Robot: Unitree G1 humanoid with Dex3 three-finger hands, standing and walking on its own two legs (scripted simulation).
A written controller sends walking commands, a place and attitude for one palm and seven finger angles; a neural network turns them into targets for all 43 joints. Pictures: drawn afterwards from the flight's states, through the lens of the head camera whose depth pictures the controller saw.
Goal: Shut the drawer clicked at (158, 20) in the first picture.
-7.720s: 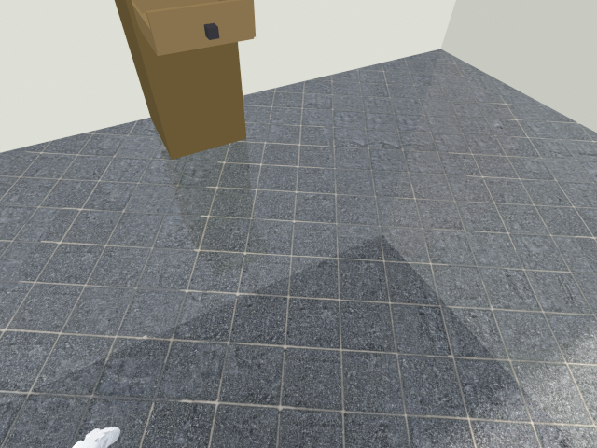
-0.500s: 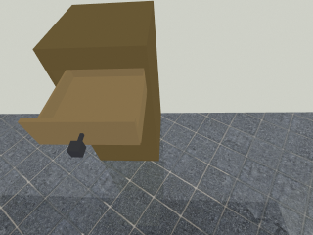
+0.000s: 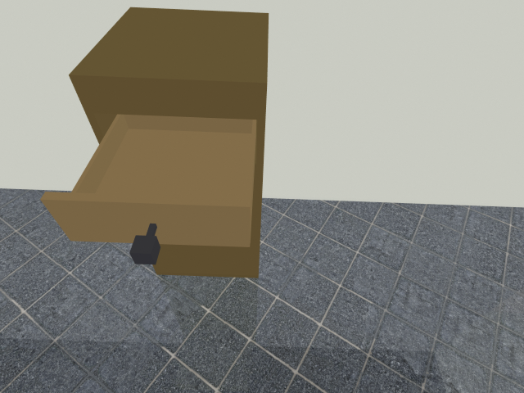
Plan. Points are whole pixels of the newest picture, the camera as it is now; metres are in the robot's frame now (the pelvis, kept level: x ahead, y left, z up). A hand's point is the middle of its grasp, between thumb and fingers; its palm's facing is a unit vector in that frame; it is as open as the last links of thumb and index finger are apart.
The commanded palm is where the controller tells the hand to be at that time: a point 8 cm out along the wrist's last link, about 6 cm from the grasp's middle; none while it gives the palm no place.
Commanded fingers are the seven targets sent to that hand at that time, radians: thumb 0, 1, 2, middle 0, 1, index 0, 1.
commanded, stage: come to a stop and stand still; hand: left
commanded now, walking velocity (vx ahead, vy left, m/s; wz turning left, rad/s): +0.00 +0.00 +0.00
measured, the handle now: (148, 241) +0.38 +0.25 -0.04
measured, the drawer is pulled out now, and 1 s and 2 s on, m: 0.28 0.28 0.28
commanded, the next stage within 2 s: look again from close up in 0.08 s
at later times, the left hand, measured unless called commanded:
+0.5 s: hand out of the picture +0.08 +0.19 -0.17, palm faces +0.02 -0.96 -0.29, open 7.4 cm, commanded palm none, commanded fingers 0.00 0.90 0.90 -0.20 -0.30 -0.20 -0.30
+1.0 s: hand out of the picture -0.02 +0.18 -0.18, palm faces +0.03 -0.97 -0.22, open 7.4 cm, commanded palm none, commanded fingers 0.00 0.90 0.90 -0.20 -0.30 -0.20 -0.30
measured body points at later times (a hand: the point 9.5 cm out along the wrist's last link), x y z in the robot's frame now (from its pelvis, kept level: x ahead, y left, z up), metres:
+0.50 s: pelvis +0.01 -0.02 -0.01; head +0.00 -0.03 +0.44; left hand +0.07 +0.24 -0.15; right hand +0.05 -0.27 -0.16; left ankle -0.03 +0.11 -0.74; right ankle +0.02 -0.15 -0.74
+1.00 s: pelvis -0.02 -0.01 -0.01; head -0.01 -0.01 +0.44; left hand -0.02 +0.23 -0.16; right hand -0.03 -0.25 -0.16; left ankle -0.03 +0.11 -0.74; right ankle +0.02 -0.15 -0.74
